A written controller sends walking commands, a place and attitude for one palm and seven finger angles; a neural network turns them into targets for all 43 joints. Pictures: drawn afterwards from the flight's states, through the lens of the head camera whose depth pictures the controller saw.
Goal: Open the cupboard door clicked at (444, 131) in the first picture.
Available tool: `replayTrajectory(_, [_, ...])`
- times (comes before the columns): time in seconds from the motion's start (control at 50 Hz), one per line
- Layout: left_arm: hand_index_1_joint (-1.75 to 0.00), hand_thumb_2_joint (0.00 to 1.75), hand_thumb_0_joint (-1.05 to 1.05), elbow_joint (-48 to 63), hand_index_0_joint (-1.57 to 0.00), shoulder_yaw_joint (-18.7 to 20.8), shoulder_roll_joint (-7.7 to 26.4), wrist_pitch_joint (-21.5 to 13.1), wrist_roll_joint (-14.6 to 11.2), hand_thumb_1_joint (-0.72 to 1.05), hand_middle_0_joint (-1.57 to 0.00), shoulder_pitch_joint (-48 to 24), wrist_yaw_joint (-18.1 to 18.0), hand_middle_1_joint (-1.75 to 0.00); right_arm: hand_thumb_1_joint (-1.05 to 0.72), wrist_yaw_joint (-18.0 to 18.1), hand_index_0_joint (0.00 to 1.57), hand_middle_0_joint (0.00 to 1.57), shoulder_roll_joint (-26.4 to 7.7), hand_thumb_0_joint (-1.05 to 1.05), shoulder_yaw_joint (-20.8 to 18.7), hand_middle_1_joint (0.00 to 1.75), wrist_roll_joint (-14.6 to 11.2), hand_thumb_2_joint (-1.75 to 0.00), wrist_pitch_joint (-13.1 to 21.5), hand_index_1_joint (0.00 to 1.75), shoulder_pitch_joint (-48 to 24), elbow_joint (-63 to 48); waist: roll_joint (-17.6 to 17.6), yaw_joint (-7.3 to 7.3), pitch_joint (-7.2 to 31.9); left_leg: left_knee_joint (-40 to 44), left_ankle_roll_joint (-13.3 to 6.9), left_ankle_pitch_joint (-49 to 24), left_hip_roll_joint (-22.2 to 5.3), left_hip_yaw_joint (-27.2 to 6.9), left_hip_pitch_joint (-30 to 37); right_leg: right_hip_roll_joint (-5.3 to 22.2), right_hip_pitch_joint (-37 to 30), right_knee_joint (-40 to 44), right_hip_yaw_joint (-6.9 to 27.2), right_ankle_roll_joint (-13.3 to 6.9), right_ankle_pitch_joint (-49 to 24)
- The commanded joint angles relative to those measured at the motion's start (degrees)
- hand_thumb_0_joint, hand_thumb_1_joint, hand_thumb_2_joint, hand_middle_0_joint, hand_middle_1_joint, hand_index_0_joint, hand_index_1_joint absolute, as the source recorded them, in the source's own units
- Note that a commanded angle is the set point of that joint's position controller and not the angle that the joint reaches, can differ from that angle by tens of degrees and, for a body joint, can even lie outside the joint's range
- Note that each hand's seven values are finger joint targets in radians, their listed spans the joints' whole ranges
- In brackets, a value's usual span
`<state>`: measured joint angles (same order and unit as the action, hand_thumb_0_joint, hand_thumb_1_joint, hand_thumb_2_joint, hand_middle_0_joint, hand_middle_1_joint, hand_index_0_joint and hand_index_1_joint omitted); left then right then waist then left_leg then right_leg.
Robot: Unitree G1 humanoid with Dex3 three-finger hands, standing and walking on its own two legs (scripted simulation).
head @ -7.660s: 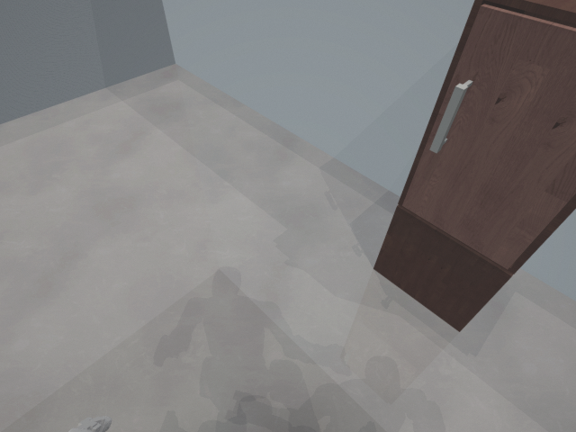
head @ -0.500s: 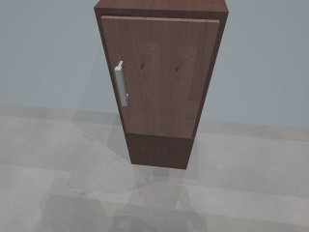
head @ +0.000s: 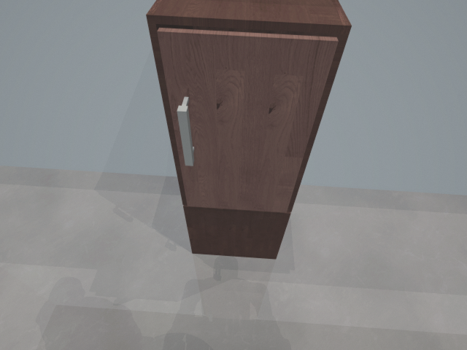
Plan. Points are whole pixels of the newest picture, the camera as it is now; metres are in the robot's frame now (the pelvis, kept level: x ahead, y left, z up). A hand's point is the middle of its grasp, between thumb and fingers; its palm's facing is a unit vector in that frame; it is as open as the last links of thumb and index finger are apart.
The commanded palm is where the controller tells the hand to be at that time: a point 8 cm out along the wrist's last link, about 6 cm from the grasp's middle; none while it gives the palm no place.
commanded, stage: look again from close up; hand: left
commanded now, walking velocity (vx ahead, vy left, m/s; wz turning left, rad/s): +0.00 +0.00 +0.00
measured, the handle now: (187, 132) +0.59 +0.15 +0.01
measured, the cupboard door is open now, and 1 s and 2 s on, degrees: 0 0 0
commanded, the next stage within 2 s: raise the hand with hooked fingers in 0.58 s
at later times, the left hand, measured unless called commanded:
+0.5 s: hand out of the picture +0.02 +0.18 -0.18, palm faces +0.01 -0.97 -0.22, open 7.3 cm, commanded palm none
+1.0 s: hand (141, 318) +0.17 +0.16 -0.02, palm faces +0.00 -1.00 -0.06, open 8.0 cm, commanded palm +0.12 +0.23 -0.05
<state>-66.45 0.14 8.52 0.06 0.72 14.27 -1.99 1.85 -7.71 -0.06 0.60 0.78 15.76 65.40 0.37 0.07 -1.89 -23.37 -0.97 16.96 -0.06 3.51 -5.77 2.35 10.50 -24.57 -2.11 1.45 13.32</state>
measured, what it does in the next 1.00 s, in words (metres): lowers itself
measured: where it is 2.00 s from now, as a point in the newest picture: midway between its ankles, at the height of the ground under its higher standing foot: outside the picture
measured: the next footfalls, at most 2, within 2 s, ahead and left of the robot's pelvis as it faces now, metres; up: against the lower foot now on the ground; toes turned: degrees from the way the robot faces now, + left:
none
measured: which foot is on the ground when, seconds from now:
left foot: down 0.00-1.00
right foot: down 0.00-1.00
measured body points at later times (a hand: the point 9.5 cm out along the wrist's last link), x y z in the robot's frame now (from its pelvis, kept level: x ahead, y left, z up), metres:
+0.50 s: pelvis +0.00 +0.01 -0.01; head +0.01 -0.01 +0.44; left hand +0.02 +0.23 -0.16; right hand +0.01 -0.22 -0.17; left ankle -0.05 +0.10 -0.74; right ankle +0.00 -0.13 -0.74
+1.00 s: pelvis -0.04 -0.03 -0.06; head +0.00 -0.03 +0.39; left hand +0.17 +0.22 -0.02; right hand +0.17 -0.29 -0.10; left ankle -0.05 +0.10 -0.74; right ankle +0.00 -0.13 -0.74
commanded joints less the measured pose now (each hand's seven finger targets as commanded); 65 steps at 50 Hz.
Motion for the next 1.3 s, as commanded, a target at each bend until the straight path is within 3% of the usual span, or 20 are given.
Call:
replayTrajectory(0.0, [-0.3, 0.9, 0.0, 1.34, -0.2, 0.56, 4.52, -0.37, -0.31, 0.9, -0.2, 3.07, -0.22, -0.3, -0.9, 0.61, 0.2, 0.2, -5.31, 0.0, -0.76, 0.3, -0.24, -0.9, 0.67, 0.3, 4.0, -0.67, -1.61, 0.36, -2.1, 5.78, -0.27, -13.54, -6.75, -4.7, -4.03, 4.12, -1.34, 3.21, 3.34, -1.81, -9.87])
replayTrajectory(0.06, [-0.3, 0.9, 0.0, 1.36, -0.2, 0.64, 4.58, -0.47, -0.32, 0.9, -0.2, 3.28, -0.27, -0.3, -0.9, 0.65, 0.2, 0.2, -5.06, 0.0, -0.79, 0.3, -0.24, -0.9, 0.81, 0.3, 4.73, -0.32, -1.59, 0.37, -1.34, 5.35, -0.25, -15.39, -6.77, -4.56, -3.56, 4.16, -2.2, 2.91, 3.1, -1.85, -11.49])
replayTrajectory(0.08, [-0.3, 0.9, 0.0, 0.24, -0.2, 0.3, 6.43, -1.92, 0.33, 0.9, -0.2, 7.54, -2.72, -0.3, -0.9, -0.07, 0.2, 0.2, -7.67, 0.0, -0.82, 0.3, -0.81, -0.9, 1.6, 0.3, -0.48, -4.73, -1.32, 1.84, -1.8, -5.64, 1.05, -22.85, -7.45, -2.75, -6.68, 6.54, -0.55, 0.08, 5.13, -2.47, -27.85])
replayTrajectory(0.1, [-0.3, 0.9, 0.0, 2.79, -0.2, 0.7, 7.94, -2.61, 0.15, 0.9, -0.2, 6.18, -2.13, -0.3, -0.9, -0.29, 0.2, 0.2, -5.38, 0.0, -0.8, 0.3, -0.01, -0.9, 1.32, 0.3, 3.93, -5.74, -3.16, -0.62, 2.46, -2.73, 0.88, -9.47, -4.36, -3.98, -7.02, 7.16, -3.24, -1.89, 6.01, -3.78, -21.86])
replayTrajectory(0.12, [-0.3, 0.9, 0.0, 3.65, -0.2, 0.6, 8.12, -2.8, -0.08, 0.9, -0.2, 4.58, -1.52, -0.3, -0.9, -0.7, 0.2, 0.2, -4.97, 0.0, -0.52, 0.3, 0.4, -0.9, 1.3, 0.3, 3.68, -5.91, -4.62, 0.19, 1.73, -1.78, 0.51, -6.15, -4.4, -3.95, -8.16, 6.1, -1.69, -2.41, 4.97, -4.01, -14.42])
replayTrajectory(0.16, [-0.3, 0.9, 0.0, 4.66, -0.2, 0.27, 6.32, -2.26, 0.11, 0.9, -0.2, 3.55, -0.69, -0.3, -0.9, -0.55, 0.2, 0.2, -5.58, 0.0, -0.42, 0.3, 0.45, -0.9, 1.83, 0.3, 4.7, -6.89, -5.27, -0.01, 1.42, -0.17, -0.7, -11.99, -6.0, -5.99, -8.09, 3.56, 0.01, -3.69, 2.88, -3.61, -5.85])
replayTrajectory(0.26, [-0.3, 0.9, 0.0, 4.84, -0.2, 0.18, 5.11, -1.61, -0.02, 0.9, -0.2, 3.46, -0.3, -0.3, -0.9, 0.18, 0.2, 0.2, -6.66, 0.0, -0.5, 0.3, 0.29, -0.9, 1.8, 0.3, 5.65, -7.3, -0.62, -0.22, -1.26, 0.27, -1.55, -17.38, -6.72, -5.82, -6.89, 2.74, 1.3, -4.17, 2.03, -3.14, -6.9])
replayTrajectory(0.64, [-0.3, 0.9, 0.0, 4.9, -0.2, 0.96, 6.86, -1.53, 0.07, 0.9, -0.2, 3.1, -0.03, -0.3, -0.9, 0.31, 0.2, 0.2, -7.27, 0.0, -0.62, 0.3, 0.26, -0.9, 1.69, 0.3, 3.34, -4.23, -0.43, 0.12, -1.22, 2.23, -1.12, -12.74, -5.99, -3.8, -4.27, 3.71, 0.62, -1.77, 4.36, -3.41, -12.43])
replayTrajectory(0.66, [-0.3, 0.9, 0.0, 2.69, -0.2, 1.15, 7.89, -2.14, 0.3, 0.9, -0.2, 8.25, -2.53, -0.3, -0.9, -0.14, 0.2, 0.2, -9.39, 0.0, -1.37, 0.3, -0.49, -0.9, 1.35, 0.3, -0.85, -7.66, 10.11, 1.75, -0.6, -10.01, 0.72, -22.43, -7.65, -2.23, -8.3, 6.51, -1.13, -2.7, 6.04, -2.16, -36.92])
replayTrajectory(0.68, [-0.32, 0.89, 0.0, 92.46, -0.2, 9.94, 21.36, -14.79, -10.48, 0.88, -0.2, -36.72, -1.81, -0.32, -0.9, 1.95, 0.2, 0.2, -17.32, 0.0, -2.59, 0.3, -3.34, -0.9, 10.73, 0.3, 0.15, -26.34, -3.95, -4.17, 28.74, -2.6, 0.05, -31.87, -1.17, -4.05, 4.8, 1.26, -6.21, -7.51, 2.21, -3.47, -32.01])
replayTrajectory(0.7, [-0.33, 0.88, 0.0, 75.67, -0.2, 8.46, 16.63, -11.58, -5.48, 0.85, -0.2, -6.51, -3.67, -0.33, -0.9, 3.9, 0.2, 0.2, -12.62, 0.0, -1.83, 0.3, -1.62, -0.9, 15.81, 0.3, -3.86, -22.95, -16.43, 0.65, 27.02, -1.97, -0.03, -40.71, -3.42, -3.64, 10.45, -1.36, -1.45, -9.59, 1.04, -4.22, -15.48])
replayTrajectory(0.72, [-0.34, 0.87, 0.0, 66.58, -0.21, 1.31, 2.76, -3.94, -8.38, 0.83, -0.21, 7.94, -4.88, -0.34, -0.9, 3.27, 0.2, 0.2, -9.92, 0.0, -2.27, 0.3, -2.91, -0.9, 17.47, 0.3, -5.15, -22.75, -14.36, -1.01, 15.46, -1.63, 2.76, -38.35, -3.34, -3.98, 2.79, -1.19, 5.7, -9.5, -2.73, -3.22, -3.73])
replayTrajectory(0.74, [-0.36, 0.86, 0.0, 65.46, -0.21, 1.36, 0.2, -4.01, -9.2, 0.81, -0.21, 4.83, -3.84, -0.36, -0.9, 2.69, 0.2, 0.2, -10.9, 0.0, -2.92, 0.3, -2.79, -0.9, 17.94, 0.3, -2.75, -21.42, -7.26, -2.51, 7.06, -3.39, 2.39, -33.54, -3.14, -4.37, -1.54, -1.22, 9.14, -7.91, -3.31, -2.45, -4.59])
replayTrajectory(0.78, [-0.39, 0.84, 0.0, 64.92, -0.21, 9.13, 6.15, -10.22, -9.39, 0.76, -0.21, 4.51, -0.59, -0.39, -0.9, 1.82, 0.2, 0.2, -13.49, 0.0, -4.72, 0.3, -0.85, -0.9, 18.84, 0.3, -3.66, -26.33, 1.72, -2.21, 4.92, -9.32, 1.33, -20.12, -0.83, -4.34, -11.85, -1.4, 12.24, -7.68, -4.71, -2.44, -7.73])
replayTrajectory(0.8, [-0.4, 0.83, 0.0, 58.96, -0.21, 10.01, 4.0, -13.87, -10.31, 0.74, -0.21, 11.98, 2.21, -0.4, -0.9, 1.56, 0.2, 0.2, -12.93, 0.0, -5.23, 0.3, -0.52, -0.9, 18.82, 0.3, -4.36, -28.23, 8.72, -0.6, 4.71, -11.92, 1.09, -14.81, -0.2, -3.66, -17.34, -1.76, 14.31, -10.16, -5.03, -2.14, -5.93])
replayTrajectory(0.86, [-0.45, 0.8, 0.0, 52.1, -0.22, 12.72, 3.01, -26.84, -13.65, 0.67, -0.22, 20.28, 13.79, -0.45, -0.9, -0.7, 0.2, 0.2, -12.41, 0.0, -6.14, 0.3, -0.71, -0.9, 19.07, 0.3, -6.9, -34.3, 12.75, 3.32, 7.76, -20.41, 1.77, -6.84, 1.66, -1.88, -29.98, -1.54, 18.15, -19.19, -2.61, -2.6, -2.57])
replayTrajectory(0.92, [-0.5, 0.77, 0.0, 51.86, -0.22, 18.53, 10.31, -38.18, -16.24, 0.6, -0.22, 16.55, 25.95, -0.5, -0.9, -2.3, 0.2, 0.2, -13.79, 0.0, -6.81, 0.3, -1.37, -0.9, 19.35, 0.3, -7.49, -38.91, 4.17, 3.48, 12.34, -29.74, 1.89, -2.96, 2.49, -1.3, -38.0, 0.01, 21.1, -25.5, 3.63, -3.62, -0.64])
replayTrajectory(1.02, [-0.57, 0.72, 0.0, 65.36, -0.23, 22.42, 15.59, -32.24, -23.31, 0.48, -0.23, 2.27, 30.22, -0.57, -0.9, -0.35, 0.2, 0.2, -14.24, 0.0, -5.65, 0.3, -2.81, -0.9, 17.55, 0.3, -8.18, -47.15, 3.18, 1.87, 18.45, -36.22, 0.26, 5.18, 2.66, -0.95, -44.62, 0.78, 22.9, -22.64, 11.28, -1.74, 16.39])
replayTrajectory(1.12, [-0.64, 0.67, 0.0, 80.1, -0.24, 17.69, 15.34, -33.46, -21.22, 0.36, -0.24, -11.24, 27.23, -0.64, -0.9, 1.18, 0.2, 0.2, -14.35, 0.0, -4.08, 0.3, -2.05, -0.9, 17.79, 0.3, -3.94, -44.38, -4.36, -3.03, 19.81, -38.45, -0.81, 2.41, 0.04, -3.32, -40.35, -1.99, 28.55, -27.2, 7.18, -2.62, 12.07])
replayTrajectory(1.28, [-0.76, 0.59, 0.0, 71.02, -0.25, 20.51, 18.3, -22.27, -20.63, 0.18, -0.25, -3.47, 28.35, -0.76, -0.9, 2.11, 0.2, 0.2, -14.35, 0.0, -2.75, 0.3, -3.05, -0.9, 17.8, 0.3, -5.37, -42.91, -4.45, -0.31, 20.56, -32.5, -0.47, 4.02, 0.29, -4.98, -39.74, -2.35, 25.54, -25.11, 2.93, -2.36, 14.21])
